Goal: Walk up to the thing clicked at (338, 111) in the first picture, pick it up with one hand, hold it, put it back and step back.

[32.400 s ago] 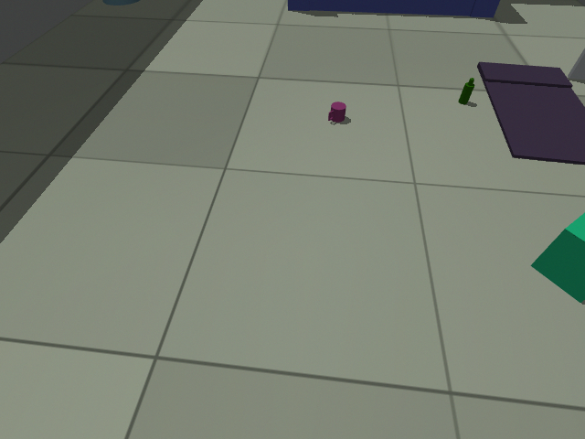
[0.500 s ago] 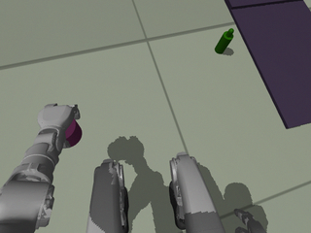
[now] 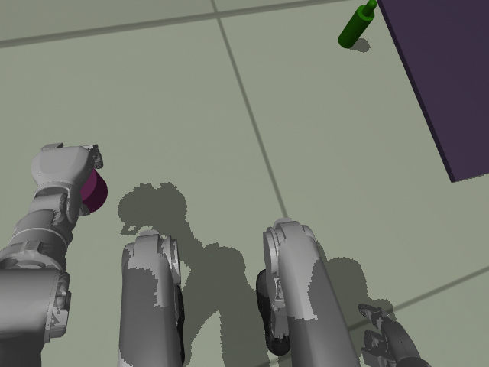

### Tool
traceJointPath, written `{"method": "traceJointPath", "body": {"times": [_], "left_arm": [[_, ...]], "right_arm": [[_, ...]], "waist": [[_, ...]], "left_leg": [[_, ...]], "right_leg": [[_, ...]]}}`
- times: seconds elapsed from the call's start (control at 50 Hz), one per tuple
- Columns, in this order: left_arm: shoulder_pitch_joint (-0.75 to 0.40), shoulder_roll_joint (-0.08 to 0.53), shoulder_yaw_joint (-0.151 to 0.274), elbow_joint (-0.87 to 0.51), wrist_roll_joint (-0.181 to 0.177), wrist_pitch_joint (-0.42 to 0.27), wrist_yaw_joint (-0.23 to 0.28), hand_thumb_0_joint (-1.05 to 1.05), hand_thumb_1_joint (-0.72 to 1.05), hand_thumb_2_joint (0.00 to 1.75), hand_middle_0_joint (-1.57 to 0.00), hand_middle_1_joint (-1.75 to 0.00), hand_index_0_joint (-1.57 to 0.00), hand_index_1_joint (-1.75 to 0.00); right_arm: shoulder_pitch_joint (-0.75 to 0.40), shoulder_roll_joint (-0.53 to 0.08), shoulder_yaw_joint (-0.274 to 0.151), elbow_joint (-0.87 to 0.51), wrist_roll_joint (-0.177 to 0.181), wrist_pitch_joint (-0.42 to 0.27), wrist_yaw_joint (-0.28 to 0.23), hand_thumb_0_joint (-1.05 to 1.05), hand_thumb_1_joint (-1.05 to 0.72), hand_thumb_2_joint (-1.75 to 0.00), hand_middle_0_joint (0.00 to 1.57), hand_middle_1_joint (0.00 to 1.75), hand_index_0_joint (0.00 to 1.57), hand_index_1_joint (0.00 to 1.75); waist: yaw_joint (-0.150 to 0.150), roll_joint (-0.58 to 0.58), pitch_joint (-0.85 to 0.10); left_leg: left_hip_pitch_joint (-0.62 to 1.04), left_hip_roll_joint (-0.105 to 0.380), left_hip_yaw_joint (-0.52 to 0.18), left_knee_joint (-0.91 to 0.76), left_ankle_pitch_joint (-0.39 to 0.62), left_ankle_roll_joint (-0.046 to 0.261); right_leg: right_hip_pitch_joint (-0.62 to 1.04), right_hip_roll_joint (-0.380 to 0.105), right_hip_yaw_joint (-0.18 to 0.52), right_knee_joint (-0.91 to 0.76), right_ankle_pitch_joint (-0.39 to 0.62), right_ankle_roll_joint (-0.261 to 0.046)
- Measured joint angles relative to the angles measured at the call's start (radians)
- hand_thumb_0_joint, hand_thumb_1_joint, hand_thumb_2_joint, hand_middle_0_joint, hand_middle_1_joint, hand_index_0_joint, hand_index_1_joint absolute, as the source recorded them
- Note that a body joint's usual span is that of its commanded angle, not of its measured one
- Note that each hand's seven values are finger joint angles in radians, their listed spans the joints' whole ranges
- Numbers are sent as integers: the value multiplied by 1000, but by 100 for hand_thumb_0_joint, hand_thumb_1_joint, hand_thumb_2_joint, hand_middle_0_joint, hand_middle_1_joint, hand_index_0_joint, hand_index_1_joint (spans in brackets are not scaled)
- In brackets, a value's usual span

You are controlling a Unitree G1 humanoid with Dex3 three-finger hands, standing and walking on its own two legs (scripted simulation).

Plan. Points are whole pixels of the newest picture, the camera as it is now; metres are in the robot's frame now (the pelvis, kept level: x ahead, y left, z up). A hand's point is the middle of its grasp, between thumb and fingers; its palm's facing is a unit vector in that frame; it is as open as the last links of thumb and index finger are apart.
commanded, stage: crouch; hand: left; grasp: from above
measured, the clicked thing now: (70, 194) +0.40 +0.30 -0.21
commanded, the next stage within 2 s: lower in 0.50 s
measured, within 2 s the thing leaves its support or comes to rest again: neither
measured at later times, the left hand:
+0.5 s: hand (86, 187) +0.42 +0.27 -0.22, palm faces -0.46 -0.06 -0.89, open 10.5 cm
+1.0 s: hand (98, 193) +0.42 +0.27 -0.29, palm faces -0.47 -0.07 -0.88, open 10.5 cm
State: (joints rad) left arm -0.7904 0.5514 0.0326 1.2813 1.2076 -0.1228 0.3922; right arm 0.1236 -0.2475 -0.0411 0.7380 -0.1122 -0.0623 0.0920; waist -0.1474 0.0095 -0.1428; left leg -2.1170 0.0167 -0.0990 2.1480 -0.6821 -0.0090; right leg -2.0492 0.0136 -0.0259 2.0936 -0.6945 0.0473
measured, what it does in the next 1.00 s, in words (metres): lowers itself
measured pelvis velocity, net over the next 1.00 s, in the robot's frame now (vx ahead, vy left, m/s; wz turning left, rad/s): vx -0.01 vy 0.00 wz -0.04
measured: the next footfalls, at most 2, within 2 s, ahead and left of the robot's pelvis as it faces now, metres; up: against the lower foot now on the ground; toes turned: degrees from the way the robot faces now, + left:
none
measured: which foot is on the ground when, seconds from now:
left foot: down 0.00-1.00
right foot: down 0.00-1.00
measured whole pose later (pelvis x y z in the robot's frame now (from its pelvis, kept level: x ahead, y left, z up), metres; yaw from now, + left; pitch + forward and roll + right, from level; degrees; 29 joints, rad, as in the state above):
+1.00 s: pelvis -0.01 +0.00 -0.09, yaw -2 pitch +33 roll -7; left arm -0.89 0.69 0.11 1.51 1.29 -0.24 0.50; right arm 0.12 -0.27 0.05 0.78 -0.18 -0.10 0.14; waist -0.22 -0.04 -0.03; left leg -2.34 0.00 -0.16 2.44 -0.68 -0.03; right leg -2.27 0.04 -0.06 2.37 -0.68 0.05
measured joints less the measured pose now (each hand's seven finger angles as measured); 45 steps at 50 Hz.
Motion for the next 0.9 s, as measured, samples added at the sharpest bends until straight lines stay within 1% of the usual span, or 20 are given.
{"method": "traceJointPath", "body": {"times": [0.08, 0.22, 0.34, 0.52, 0.6, 0.68, 0.76, 0.84, 0.9], "left_arm": [[-12, 13, 8, 21, 12, -20, 2, -1, -19, 67, -46, -81, -65, -80], [-36, 38, 22, 53, 38, -39, 23, -1, -18, 67, -45, -81, -65, -80], [-63, 51, 30, 95, 36, -37, 34, -1, -18, 67, -45, -81, -65, -80], [-100, 77, 28, 159, 30, -52, 28, -1, -18, 67, -45, -81, -65, -80], [-104, 83, 26, 167, 40, -62, 27, -1, -18, 67, -45, -81, -65, -80], [-106, 88, 28, 175, 45, -67, 33, -1, -18, 67, -45, -81, -65, -80], [-119, 98, 28, 214, 47, -74, 47, -1, -18, 67, -45, -81, -65, -80], [-121, 114, 43, 236, 55, -91, 62, -1, -18, 67, -45, -81, -65, -80], [-116, 128, 56, 240, 70, -104, 76, -1, -18, 67, -45, -81, -65, -80]], "right_arm": [[8, 2, 10, 6, -4, 1, 6, 0, -92, -90, 20, 30, 20, 30], [20, -3, 21, 19, -13, 2, 16, 0, -92, -90, 20, 30, 20, 30], [27, -4, 28, 31, -19, -1, 22, 0, -92, -90, 20, 30, 20, 30], [25, -6, 46, 44, -24, -9, 22, 0, -92, -90, 20, 30, 20, 30], [25, -10, 53, 46, -24, -11, 23, 0, -92, -90, 20, 30, 20, 30], [19, -13, 60, 47, -26, -12, 27, 0, -92, -90, 20, 30, 20, 30], [10, -16, 71, 46, -32, -16, 32, 0, -92, -90, 20, 30, 20, 30], [1, -19, 81, 42, -43, -23, 35, 0, -92, -90, 20, 30, 20, 30], [-5, -21, 89, 41, -52, -29, 39, 0, -92, -90, 20, 30, 20, 30]], "waist": [[-7, -5, 8], [-20, -7, 27], [-28, -7, 39], [-39, -9, 45], [-40, -11, 49], [-40, -14, 59], [-45, -23, 71], [-53, -32, 86], [-60, -40, 97]], "left_leg": [[-28, -1, -5, 37, 0, -1], [-84, -5, -11, 96, 10, -1], [-117, -6, -13, 135, 19, -1], [-151, -6, -21, 179, 24, -3], [-165, -8, -23, 196, 22, -6], [-173, -9, -27, 211, 18, -8], [-183, -9, -32, 227, 15, -12], [-197, -11, -43, 249, 13, -17], [-209, -12, -52, 269, 10, -20]], "right_leg": [[-26, 2, -3, 34, 0, 0], [-79, 5, -4, 92, 8, 1], [-112, 9, -3, 131, 17, 2], [-147, 14, -6, 173, 24, 2], [-160, 14, -7, 190, 20, -1], [-167, 14, -9, 204, 16, 3], [-179, 16, -12, 220, 16, 2], [-192, 19, -20, 238, 17, 2], [-203, 21, -26, 254, 16, 2]]}}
